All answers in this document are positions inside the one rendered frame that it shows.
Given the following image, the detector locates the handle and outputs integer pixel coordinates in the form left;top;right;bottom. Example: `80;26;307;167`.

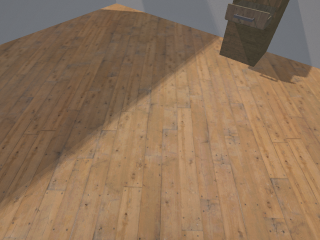
237;24;254;31
233;14;255;22

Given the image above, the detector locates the drawer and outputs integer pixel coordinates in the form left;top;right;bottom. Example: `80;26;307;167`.
225;0;276;30

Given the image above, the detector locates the cabinet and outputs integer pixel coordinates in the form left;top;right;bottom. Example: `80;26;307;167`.
219;0;290;67

